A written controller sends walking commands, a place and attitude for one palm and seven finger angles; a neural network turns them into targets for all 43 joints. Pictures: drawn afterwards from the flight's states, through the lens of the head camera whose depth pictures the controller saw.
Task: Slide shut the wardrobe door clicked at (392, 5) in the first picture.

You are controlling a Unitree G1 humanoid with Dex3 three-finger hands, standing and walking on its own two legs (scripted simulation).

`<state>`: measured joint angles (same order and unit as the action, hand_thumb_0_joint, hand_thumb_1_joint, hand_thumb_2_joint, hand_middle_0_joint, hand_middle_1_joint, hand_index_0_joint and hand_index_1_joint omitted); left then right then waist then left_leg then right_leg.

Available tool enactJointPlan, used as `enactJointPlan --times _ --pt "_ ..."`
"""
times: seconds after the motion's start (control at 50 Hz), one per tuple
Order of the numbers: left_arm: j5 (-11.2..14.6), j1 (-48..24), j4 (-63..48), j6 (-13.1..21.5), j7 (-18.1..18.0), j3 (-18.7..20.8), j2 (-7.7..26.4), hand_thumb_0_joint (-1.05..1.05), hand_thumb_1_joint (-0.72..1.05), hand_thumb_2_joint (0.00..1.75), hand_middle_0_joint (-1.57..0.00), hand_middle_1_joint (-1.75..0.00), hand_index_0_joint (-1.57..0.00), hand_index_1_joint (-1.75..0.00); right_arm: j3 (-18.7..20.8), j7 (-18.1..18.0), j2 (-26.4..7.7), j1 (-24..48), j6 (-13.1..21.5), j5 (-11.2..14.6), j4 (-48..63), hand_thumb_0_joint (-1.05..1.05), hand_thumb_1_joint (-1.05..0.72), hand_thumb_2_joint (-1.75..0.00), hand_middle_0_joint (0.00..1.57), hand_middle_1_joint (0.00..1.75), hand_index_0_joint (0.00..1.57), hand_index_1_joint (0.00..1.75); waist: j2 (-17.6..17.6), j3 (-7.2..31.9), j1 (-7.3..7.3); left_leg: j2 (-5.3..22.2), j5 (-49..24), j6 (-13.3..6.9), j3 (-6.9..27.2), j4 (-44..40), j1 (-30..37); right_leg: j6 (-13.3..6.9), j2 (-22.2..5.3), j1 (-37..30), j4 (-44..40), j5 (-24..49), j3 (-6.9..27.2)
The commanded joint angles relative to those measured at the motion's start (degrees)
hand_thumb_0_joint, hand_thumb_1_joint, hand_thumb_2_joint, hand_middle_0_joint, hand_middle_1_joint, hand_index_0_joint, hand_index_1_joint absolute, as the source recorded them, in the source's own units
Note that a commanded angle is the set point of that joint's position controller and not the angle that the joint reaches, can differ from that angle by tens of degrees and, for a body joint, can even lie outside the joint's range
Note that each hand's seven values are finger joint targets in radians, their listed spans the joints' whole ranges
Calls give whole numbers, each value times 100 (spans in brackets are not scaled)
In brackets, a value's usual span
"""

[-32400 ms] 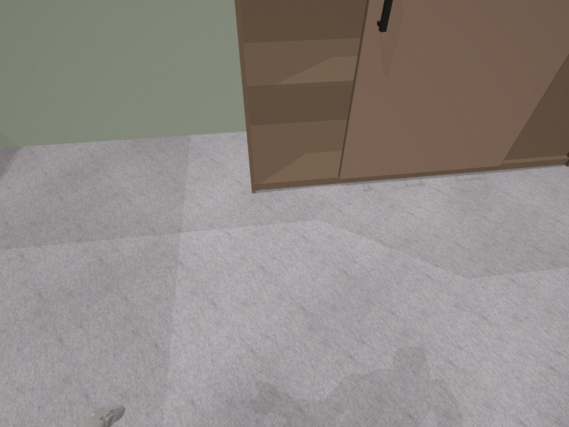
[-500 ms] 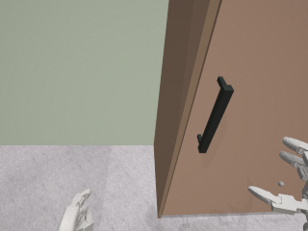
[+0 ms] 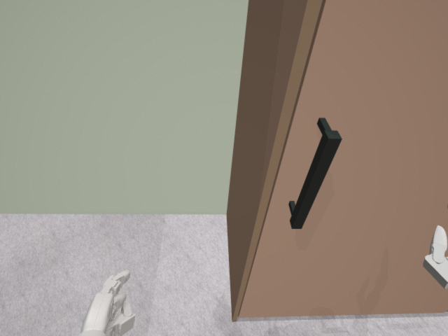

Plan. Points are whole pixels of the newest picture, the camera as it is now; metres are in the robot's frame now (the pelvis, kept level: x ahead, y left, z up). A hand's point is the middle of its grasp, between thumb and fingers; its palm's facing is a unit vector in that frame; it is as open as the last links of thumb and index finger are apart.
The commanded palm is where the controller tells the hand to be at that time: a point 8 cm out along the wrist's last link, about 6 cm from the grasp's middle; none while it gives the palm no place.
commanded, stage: draw the hand back to the body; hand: right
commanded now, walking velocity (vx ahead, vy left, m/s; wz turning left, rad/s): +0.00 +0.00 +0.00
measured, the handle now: (308, 178) +0.36 -0.16 +0.13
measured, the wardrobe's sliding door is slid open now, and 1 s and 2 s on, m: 0.00 0.00 0.00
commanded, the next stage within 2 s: step back with the hand held close in 0.24 s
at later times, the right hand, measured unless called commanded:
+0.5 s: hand (447, 247) +0.19 -0.28 +0.18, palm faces +0.50 +0.76 -0.41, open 7.4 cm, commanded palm +0.12 -0.30 +0.18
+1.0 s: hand out of the picture +0.12 -0.30 +0.15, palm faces +0.46 +0.77 -0.45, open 7.4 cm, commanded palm +0.06 -0.33 +0.18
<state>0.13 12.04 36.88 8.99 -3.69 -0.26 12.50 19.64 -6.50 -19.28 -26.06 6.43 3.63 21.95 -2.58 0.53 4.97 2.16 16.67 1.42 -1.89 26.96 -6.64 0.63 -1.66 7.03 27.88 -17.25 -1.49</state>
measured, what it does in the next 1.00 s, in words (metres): shifts its weight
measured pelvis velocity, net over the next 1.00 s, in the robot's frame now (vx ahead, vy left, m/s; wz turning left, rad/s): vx -0.09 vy -0.03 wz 0.01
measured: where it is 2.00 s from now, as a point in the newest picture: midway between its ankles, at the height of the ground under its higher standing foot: outside the picture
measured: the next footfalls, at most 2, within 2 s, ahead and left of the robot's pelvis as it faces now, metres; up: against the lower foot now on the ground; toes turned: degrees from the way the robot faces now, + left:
left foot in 1.58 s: -0.13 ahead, +0.10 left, +0.00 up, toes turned -3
right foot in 1.76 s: -0.11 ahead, -0.13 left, +0.00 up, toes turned +0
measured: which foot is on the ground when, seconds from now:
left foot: down 0.00-1.00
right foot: down 0.00-1.00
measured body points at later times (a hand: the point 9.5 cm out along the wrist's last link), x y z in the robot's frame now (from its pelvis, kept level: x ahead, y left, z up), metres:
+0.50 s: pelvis -0.02 +0.00 +0.00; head -0.02 +0.00 +0.45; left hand +0.17 +0.22 -0.08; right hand +0.16 -0.32 +0.20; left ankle -0.02 +0.13 -0.74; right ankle -0.02 -0.12 -0.74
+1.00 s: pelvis -0.09 -0.03 -0.01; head -0.06 -0.04 +0.44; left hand +0.09 +0.20 -0.09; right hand +0.09 -0.33 +0.18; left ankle -0.02 +0.13 -0.74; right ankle -0.02 -0.12 -0.74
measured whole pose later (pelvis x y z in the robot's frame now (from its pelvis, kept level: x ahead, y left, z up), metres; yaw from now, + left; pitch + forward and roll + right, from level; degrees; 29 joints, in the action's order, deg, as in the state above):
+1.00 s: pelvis -0.09 -0.03 -0.01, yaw +1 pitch +1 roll +1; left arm 0.3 11.6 33.5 5.0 -4.1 -0.4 12.2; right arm 24.1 -8.5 -21.2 -29.3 12.9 1.5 27.1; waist -0.4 -2.1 2.3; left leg 2.9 9.5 2.8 -0.6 29.4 -20.6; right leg -2.0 -0.9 22.8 34.8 -14.1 -2.4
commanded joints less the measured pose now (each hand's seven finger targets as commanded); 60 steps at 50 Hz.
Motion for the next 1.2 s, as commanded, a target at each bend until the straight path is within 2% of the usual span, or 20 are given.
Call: enactJointPlan --times 0.0,0.14,0.18,0.3,0.34,0.36,0.38,0.4,0.42,0.48,0.52,0.58,0.68,0.78,0.86,0.96,1.02,1.08,1.12,1.18 --pt "-22 -721 -923 283 -25 230 591 0 90 90 -20 -30 -20 -30 570 -72 -1037 603 346 -7 1248 0 -90 -90 20 30 20 30 -124 299 -68 -49 -1515 -214 -99 -349 -38 -134 5 -75 -370 1695 -15" --pt "-36 -767 -933 280 -33 224 557 0 90 90 -20 -30 -20 -30 625 -95 -1107 581 348 -17 1350 0 -90 -90 20 30 20 30 -126 350 -37 -54 -1523 -218 -99 -387 11 -138 28 -121 -397 1676 -19" --pt "-23 -766 -925 258 -39 233 565 0 90 90 -20 -30 -20 -30 605 -78 -1081 589 332 -2 1260 0 -90 -90 20 30 20 30 97 250 -56 -68 -1461 -213 -95 -435 -26 -139 22 -91 -404 1610 -25" --pt "-8 -810 -912 226 -37 215 551 0 90 90 -20 -30 -20 -30 545 -55 -991 624 324 13 1062 0 -90 -90 20 30 20 30 -13 -17 -66 -63 -1155 -204 -93 -504 -145 -132 4 -7 -480 1327 -31" --pt "-14 -806 -871 218 -62 221 593 0 90 90 -20 -30 -20 -30 820 -104 -1330 1144 347 12 1152 0 -90 -90 20 30 20 30 -79 152 -75 -68 -1109 -214 -67 -535 -83 -141 32 -45 -488 1273 -21" --pt "7 -792 -968 122 -26 146 628 0 90 90 -20 -30 -20 -30 1543 -143 -2095 2110 659 -48 1646 0 -90 -90 20 30 20 30 35 -467 -260 241 -1508 -237 566 -965 -701 -258 -35 376 -286 748 -19" --pt "1 -752 -827 52 -35 132 548 0 90 90 -20 -30 -20 -30 1583 -132 -2143 2138 791 -74 1454 0 -90 -90 20 30 20 30 185 -442 -309 422 -1476 -287 635 -1040 -778 -244 33 414 -170 517 81" --pt "-30 -831 -737 -1 -41 120 492 0 90 90 -20 -30 -20 -30 1151 -83 -1598 1343 744 -97 919 0 -90 -90 20 30 20 30 434 -480 -356 489 -1680 -301 660 -1063 -939 -273 50 289 -45 637 65" --pt "-59 -747 -804 -62 -10 155 534 0 90 90 -20 -30 -20 -30 936 -46 -1313 884 701 -130 794 0 -90 -90 20 30 20 30 579 -271 -343 522 -1927 -297 589 -959 -833 -258 11 248 2 878 35" --pt "-56 -726 -1081 -199 13 260 649 0 90 90 -20 -30 -20 -30 770 -15 -1039 102 703 -123 1031 0 -90 -90 20 30 20 30 -85 541 -276 430 -2540 -190 289 -414 -377 -271 -194 22 -170 2012 32" --pt "-38 -698 -1229 -299 23 282 668 0 90 90 -20 -30 -20 -30 860 -53 -1114 -247 700 -106 1303 0 -90 -90 20 30 20 30 -315 929 -245 301 -2472 -126 175 -138 -270 -274 -331 -33 -249 2546 126" --pt "-30 -726 -1367 -427 -14 309 658 0 90 90 -20 -30 -20 -30 1242 -124 -1461 -490 720 -98 1638 0 -90 -90 20 30 20 30 -8 1198 -221 209 -2538 -98 119 55 -110 -268 -403 118 -239 2828 240" --pt "-22 -740 -1444 -439 -109 309 651 0 90 90 -20 -30 -20 -30 1506 -202 -1682 -421 817 -75 1899 0 -90 -90 20 30 20 30 -161 854 -226 108 -2077 -61 158 257 -139 -316 -484 864 -467 2005 401" --pt "-6 -621 -1348 -291 -130 313 698 0 90 90 -20 -30 -20 -30 1259 -209 -1369 -302 859 -88 1622 0 -90 -90 20 30 20 30 -340 460 -307 155 -1409 -105 341 164 -292 -359 -484 1554 -556 406 413" --pt "5 -517 -1263 -166 -98 306 708 0 90 90 -20 -30 -20 -30 1129 -244 -1279 -107 940 -157 1533 0 -90 -90 20 30 20 30 -36 214 -372 287 -29 -190 607 -269 -764 -387 -349 1888 -466 -1143 464" --pt "-18 -449 -1173 -48 -88 303 692 0 90 90 -20 -30 -20 -30 1166 -336 -1408 86 1052 -203 1744 0 -90 -90 20 30 20 30 381 241 -417 521 978 -335 792 -653 -1535 -330 -215 1470 50 -1167 445" --pt "-31 -506 -1188 24 -115 282 715 0 90 90 -20 -30 -20 -30 1192 -378 -1403 174 1114 -222 1912 0 -90 -90 20 30 20 30 -184 252 -419 261 780 -221 512 -204 -1294 -396 -416 1730 -487 -1295 760" --pt "-1 -569 -1264 140 -145 335 820 0 90 90 -20 -30 -20 -30 1411 -378 -1448 162 1220 -314 1980 0 -90 -90 20 30 20 30 -1121 447 -345 -287 -126 -20 133 1246 183 -681 -1027 2962 -1499 -2147 1497" --pt "-3 -506 -1263 165 -121 344 773 0 90 90 -20 -30 -20 -30 1492 -347 -1458 46 1250 -354 1805 0 -90 -90 20 30 20 30 -911 371 -319 -297 -465 -27 197 1372 363 -741 -1076 3171 -1330 -1995 1448" --pt "-24 -438 -1226 194 -64 368 746 0 90 90 -20 -30 -20 -30 1515 -249 -1472 -211 1308 -295 1733 0 -90 -90 20 30 20 30 -318 245 -354 -81 -766 -157 647 586 -142 -595 -658 2871 -523 -1466 1021"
